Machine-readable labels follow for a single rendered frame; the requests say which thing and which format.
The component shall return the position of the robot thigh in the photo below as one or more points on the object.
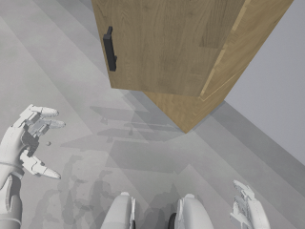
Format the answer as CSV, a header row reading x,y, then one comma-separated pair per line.
x,y
192,213
121,213

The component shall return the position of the left robot thigh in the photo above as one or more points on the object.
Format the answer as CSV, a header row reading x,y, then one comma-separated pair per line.
x,y
121,213

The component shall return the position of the right robot thigh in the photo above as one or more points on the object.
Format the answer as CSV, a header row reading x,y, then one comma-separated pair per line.
x,y
192,213

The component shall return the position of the handle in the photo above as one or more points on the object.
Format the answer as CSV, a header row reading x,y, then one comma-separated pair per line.
x,y
107,40

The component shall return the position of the cupboard door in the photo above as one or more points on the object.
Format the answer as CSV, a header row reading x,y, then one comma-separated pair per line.
x,y
164,46

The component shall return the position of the robot left forearm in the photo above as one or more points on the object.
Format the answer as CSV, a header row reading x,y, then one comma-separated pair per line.
x,y
11,206

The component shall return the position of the robot right hand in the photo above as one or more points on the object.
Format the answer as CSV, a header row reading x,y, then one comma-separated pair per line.
x,y
254,214

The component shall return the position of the robot left hand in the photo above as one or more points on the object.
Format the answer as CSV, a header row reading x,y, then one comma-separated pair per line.
x,y
13,147

